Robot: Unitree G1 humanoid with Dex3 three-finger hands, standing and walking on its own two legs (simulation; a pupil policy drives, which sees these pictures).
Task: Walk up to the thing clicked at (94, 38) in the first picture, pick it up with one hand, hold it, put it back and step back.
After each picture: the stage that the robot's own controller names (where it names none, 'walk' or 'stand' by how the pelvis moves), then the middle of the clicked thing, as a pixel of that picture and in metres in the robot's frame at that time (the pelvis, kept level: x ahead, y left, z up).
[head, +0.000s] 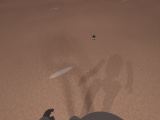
stand; (93, 37) +1.99 -0.04 -0.72
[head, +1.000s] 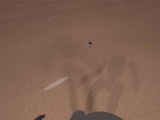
walk; (90, 44) +1.85 +0.18 -0.72
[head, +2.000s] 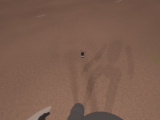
walk; (82, 55) +1.27 +0.28 -0.72
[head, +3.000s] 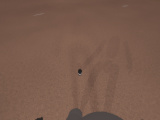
walk; (79, 72) +0.81 +0.22 -0.70
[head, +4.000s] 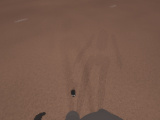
walk; (73, 93) +0.45 +0.21 -0.70
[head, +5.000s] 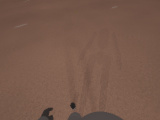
stand; (73, 106) +0.29 +0.22 -0.71
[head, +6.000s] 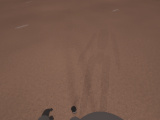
stand; (73, 109) +0.27 +0.20 -0.72
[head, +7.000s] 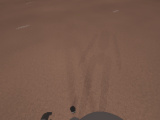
stand; (73, 109) +0.27 +0.21 -0.73
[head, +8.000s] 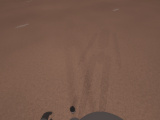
stand; (72, 109) +0.26 +0.21 -0.73
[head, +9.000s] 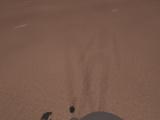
stand; (72, 110) +0.26 +0.21 -0.73
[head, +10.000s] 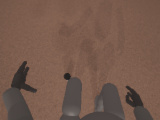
go down; (67, 76) +0.33 +0.23 -0.42
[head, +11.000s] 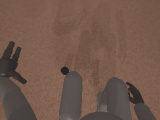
go down; (65, 71) +0.35 +0.24 -0.30
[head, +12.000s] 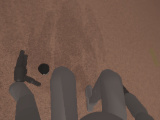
close in; (44, 69) +0.32 +0.27 -0.22
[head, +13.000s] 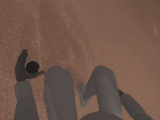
close; (32, 69) +0.34 +0.28 -0.21
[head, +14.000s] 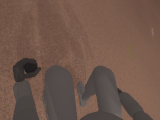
close; (30, 68) +0.33 +0.28 -0.21
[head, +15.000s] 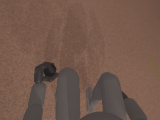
lift; (49, 72) +0.29 +0.26 -0.14
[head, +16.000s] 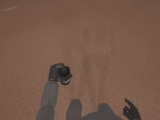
lift; (64, 76) +0.32 +0.19 +0.02
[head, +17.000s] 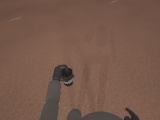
hold; (67, 77) +0.33 +0.17 +0.00
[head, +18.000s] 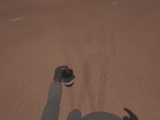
hold; (68, 78) +0.32 +0.17 +0.00
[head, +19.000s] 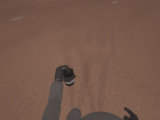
hold; (69, 77) +0.32 +0.17 +0.00
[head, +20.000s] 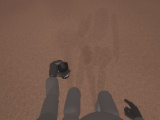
crouch; (64, 71) +0.36 +0.20 -0.06
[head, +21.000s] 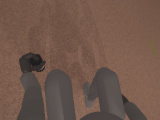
lower; (37, 63) +0.37 +0.28 -0.20
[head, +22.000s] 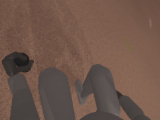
lower; (23, 63) +0.38 +0.30 -0.21
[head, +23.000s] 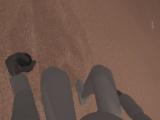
lower; (26, 63) +0.37 +0.30 -0.21
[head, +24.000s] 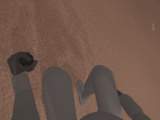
lower; (27, 63) +0.36 +0.29 -0.21
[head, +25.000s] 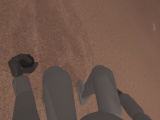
loosen; (28, 65) +0.35 +0.29 -0.21
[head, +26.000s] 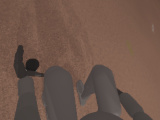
withdraw; (31, 66) +0.35 +0.27 -0.22
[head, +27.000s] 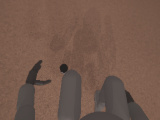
stand; (63, 69) +0.37 +0.23 -0.28
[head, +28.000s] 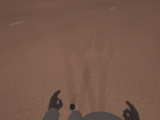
stand; (72, 107) +0.29 +0.19 -0.65
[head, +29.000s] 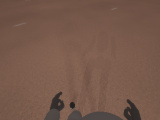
stand; (72, 105) +0.31 +0.21 -0.67
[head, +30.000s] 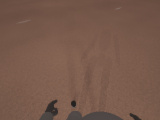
stand; (73, 104) +0.31 +0.20 -0.69
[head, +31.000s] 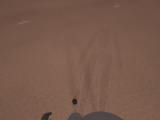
walk; (74, 102) +0.33 +0.20 -0.72
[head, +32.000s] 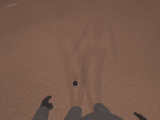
walk; (75, 84) +0.46 +0.17 -0.71
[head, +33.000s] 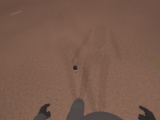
walk; (75, 69) +0.75 +0.28 -0.69
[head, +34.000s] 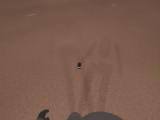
stand; (79, 65) +0.97 +0.22 -0.71
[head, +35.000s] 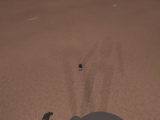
stand; (80, 67) +0.97 +0.21 -0.73
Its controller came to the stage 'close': yes
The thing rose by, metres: 0.71
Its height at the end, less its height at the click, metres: +0.00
